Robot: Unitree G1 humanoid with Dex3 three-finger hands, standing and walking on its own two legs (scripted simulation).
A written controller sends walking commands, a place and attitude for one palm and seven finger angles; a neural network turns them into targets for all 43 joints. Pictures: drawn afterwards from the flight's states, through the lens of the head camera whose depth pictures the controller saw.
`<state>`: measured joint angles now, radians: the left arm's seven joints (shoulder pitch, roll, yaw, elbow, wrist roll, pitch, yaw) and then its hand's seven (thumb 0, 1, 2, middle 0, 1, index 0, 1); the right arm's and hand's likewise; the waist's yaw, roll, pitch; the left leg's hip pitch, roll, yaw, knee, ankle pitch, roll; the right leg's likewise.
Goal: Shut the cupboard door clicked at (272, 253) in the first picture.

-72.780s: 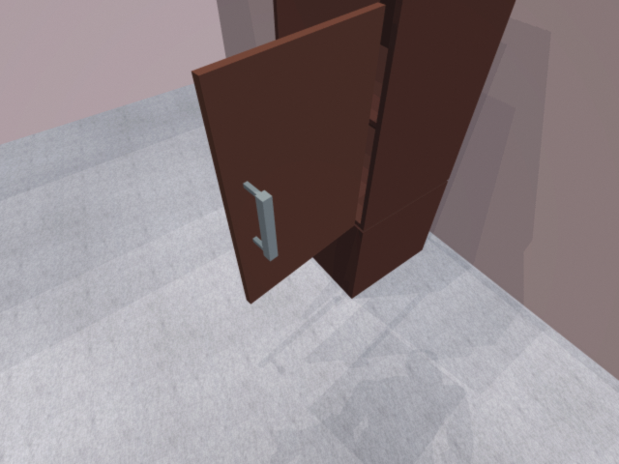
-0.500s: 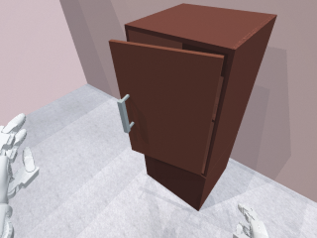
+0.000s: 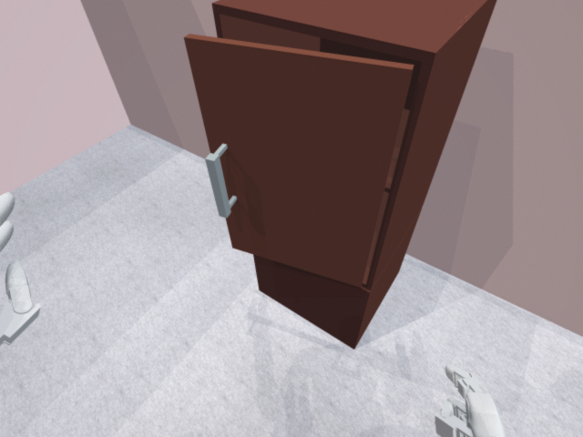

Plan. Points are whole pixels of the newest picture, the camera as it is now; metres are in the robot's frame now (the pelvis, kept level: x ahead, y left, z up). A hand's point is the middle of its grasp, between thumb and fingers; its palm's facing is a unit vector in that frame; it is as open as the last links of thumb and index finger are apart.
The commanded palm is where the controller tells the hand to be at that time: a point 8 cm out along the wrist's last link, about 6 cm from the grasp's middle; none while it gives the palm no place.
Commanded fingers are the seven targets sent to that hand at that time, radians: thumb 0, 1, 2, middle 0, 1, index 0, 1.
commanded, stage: step back with the hand held close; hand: left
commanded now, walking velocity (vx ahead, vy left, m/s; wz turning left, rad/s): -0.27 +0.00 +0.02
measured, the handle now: (223, 181) +0.64 +0.20 -0.05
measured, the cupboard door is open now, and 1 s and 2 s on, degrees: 13 13 13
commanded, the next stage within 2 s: stop stepping back and stand still in 0.86 s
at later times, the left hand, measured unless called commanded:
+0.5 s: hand out of the picture +0.10 +0.26 +0.18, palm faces +0.51 -0.75 -0.41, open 7.4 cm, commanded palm +0.04 +0.30 +0.18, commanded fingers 0.00 0.90 0.90 -0.20 -0.30 -0.20 -0.30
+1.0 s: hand out of the picture +0.02 +0.27 +0.18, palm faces +0.50 -0.78 -0.37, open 7.4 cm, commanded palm -0.04 +0.31 +0.18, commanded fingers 0.00 0.90 0.90 -0.20 -0.30 -0.20 -0.30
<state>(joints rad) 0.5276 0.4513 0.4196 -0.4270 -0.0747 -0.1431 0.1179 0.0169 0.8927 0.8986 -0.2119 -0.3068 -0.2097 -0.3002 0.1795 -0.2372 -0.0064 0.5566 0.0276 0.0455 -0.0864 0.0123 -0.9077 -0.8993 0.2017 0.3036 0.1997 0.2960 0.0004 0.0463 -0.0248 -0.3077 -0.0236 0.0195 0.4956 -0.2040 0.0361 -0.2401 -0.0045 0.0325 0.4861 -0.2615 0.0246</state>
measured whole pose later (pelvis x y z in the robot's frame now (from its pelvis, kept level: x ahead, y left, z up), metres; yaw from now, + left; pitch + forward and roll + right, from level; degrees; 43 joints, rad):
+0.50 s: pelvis -0.08 -0.01 -0.01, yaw +4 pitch +0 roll -2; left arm 0.51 0.40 0.40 -0.49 -0.04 -0.25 0.17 0.02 0.89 0.90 -0.21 -0.31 -0.21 -0.30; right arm 0.24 -0.24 -0.01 0.63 0.00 -0.05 -0.07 0.01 -0.91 -0.90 0.20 0.30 0.20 0.30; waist 0.01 0.02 -0.02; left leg -0.48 0.00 -0.01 0.65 -0.31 0.01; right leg -0.37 0.01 -0.01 0.57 -0.20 0.01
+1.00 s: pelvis -0.16 +0.00 -0.02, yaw +4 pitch -2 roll -4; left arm 0.44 0.44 0.42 -0.46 -0.05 -0.28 0.13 0.02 0.89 0.90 -0.21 -0.31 -0.21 -0.30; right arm 0.16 -0.19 0.00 0.65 0.00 -0.09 -0.09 0.01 -0.91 -0.90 0.21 0.30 0.20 0.30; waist 0.01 0.01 -0.03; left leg -0.48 0.07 0.07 0.49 0.01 0.05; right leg -0.20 0.08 0.06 0.59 -0.37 0.01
